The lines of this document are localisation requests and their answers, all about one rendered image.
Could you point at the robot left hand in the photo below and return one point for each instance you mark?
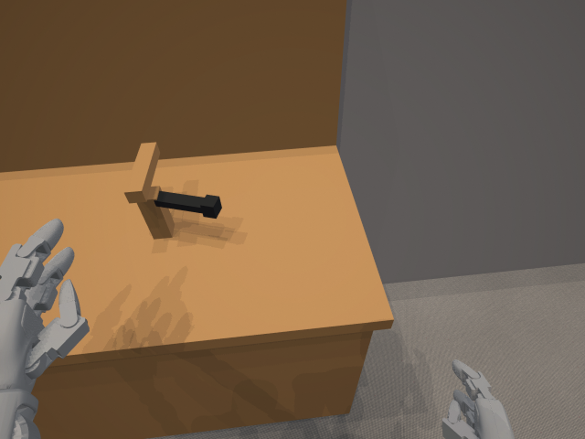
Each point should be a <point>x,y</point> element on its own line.
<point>28,289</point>

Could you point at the robot right hand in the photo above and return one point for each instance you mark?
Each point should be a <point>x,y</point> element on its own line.
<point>486,418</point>

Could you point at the robot left forearm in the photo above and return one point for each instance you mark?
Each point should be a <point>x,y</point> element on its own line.
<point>18,409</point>

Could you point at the counter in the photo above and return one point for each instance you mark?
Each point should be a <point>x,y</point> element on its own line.
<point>262,315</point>

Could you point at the tap lever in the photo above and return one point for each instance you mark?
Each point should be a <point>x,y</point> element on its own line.
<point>210,205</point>

